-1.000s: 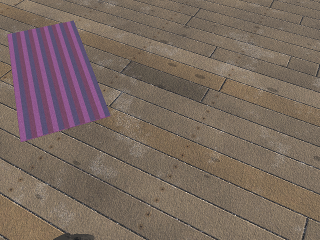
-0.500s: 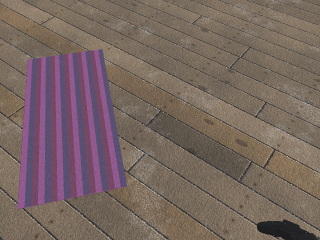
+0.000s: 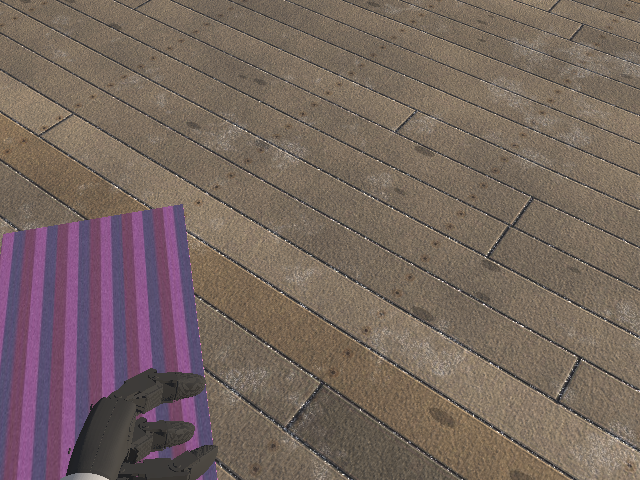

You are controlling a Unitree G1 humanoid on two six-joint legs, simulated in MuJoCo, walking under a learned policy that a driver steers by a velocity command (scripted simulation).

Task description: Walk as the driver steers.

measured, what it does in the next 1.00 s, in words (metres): walks ahead, turning left: right foot, then left foot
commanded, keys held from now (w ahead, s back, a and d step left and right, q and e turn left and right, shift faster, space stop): w+q+shift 0.10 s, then q+shift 0.38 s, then e+shift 0.52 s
